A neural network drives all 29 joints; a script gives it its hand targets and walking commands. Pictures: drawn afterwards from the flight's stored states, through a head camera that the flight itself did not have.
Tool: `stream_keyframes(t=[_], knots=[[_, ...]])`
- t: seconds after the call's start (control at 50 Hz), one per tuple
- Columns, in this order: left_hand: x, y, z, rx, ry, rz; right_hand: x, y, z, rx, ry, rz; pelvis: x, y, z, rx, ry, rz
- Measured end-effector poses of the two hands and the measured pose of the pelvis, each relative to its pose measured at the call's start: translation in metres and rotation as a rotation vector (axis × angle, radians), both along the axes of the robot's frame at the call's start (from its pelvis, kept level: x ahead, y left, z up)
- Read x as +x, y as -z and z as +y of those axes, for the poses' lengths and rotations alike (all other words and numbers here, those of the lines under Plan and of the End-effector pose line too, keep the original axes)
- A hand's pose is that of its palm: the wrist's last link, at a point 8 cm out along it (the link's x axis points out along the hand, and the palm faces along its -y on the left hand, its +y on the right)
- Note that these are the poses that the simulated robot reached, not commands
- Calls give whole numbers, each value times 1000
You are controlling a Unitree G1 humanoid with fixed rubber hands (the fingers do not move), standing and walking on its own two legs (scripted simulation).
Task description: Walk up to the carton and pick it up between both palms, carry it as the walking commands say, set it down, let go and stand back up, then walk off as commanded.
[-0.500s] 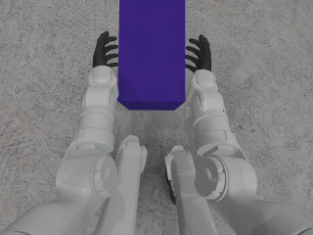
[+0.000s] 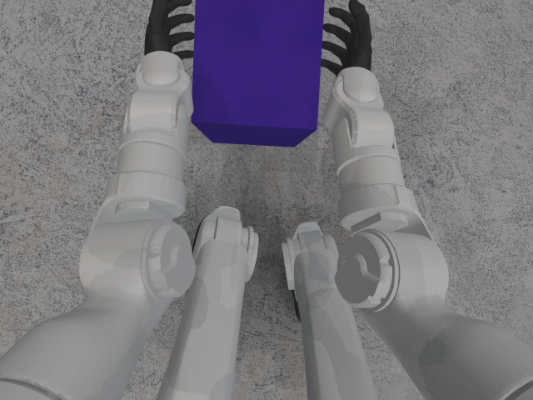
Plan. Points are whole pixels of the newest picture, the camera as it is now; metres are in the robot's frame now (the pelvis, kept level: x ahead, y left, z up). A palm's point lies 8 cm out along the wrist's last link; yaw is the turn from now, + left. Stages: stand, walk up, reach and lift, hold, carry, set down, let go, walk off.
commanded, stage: set down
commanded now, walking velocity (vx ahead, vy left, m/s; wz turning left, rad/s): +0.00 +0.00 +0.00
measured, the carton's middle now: (258, 37) +0.58 +0.07 -0.19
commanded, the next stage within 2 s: none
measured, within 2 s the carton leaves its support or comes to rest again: rests again in 1.44 s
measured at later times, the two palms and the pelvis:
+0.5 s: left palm (172, 59) +0.53 +0.20 -0.20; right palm (330, 72) +0.54 -0.04 -0.18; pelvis +0.00 +0.00 -0.05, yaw -1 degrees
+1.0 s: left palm (180, 57) +0.55 +0.20 -0.25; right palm (324, 75) +0.56 -0.05 -0.25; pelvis +0.01 +0.00 -0.08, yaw -4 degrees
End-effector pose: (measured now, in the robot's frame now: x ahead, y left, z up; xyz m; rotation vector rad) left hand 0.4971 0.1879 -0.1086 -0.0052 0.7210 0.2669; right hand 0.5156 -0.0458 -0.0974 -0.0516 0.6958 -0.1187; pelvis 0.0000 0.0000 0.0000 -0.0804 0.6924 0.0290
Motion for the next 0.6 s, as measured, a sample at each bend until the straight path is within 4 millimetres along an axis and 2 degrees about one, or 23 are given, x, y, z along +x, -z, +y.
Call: stream_keyframes(t=[0.6], knots=[[33, 104, 10, -18, 31, 10, 33, 105, 5, -8, -31, 24, -2, 61, 2, -6, 22, -2]])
